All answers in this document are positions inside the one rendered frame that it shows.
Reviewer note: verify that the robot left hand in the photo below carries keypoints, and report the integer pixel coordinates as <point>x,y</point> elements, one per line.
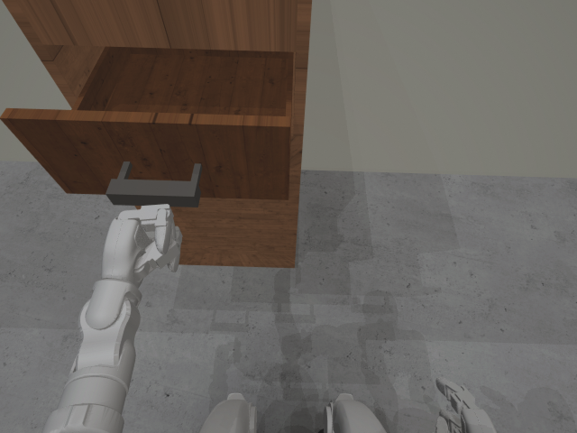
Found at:
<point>126,241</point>

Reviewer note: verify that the left robot forearm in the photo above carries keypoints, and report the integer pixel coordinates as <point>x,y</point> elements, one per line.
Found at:
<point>94,393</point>

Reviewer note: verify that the cabinet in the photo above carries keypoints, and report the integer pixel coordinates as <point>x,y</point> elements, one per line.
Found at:
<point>69,36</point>

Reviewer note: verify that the drawer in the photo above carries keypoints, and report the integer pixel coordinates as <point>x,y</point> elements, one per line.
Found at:
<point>165,110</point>

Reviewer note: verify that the robot left shin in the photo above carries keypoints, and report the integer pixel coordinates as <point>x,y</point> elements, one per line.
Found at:
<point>235,396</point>

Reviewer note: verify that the handle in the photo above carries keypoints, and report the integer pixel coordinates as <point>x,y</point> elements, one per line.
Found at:
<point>176,193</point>

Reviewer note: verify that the robot right thigh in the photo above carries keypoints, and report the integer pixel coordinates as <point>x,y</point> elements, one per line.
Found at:
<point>345,416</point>

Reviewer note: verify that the robot right hand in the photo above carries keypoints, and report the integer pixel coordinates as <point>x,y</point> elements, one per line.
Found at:
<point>473,420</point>

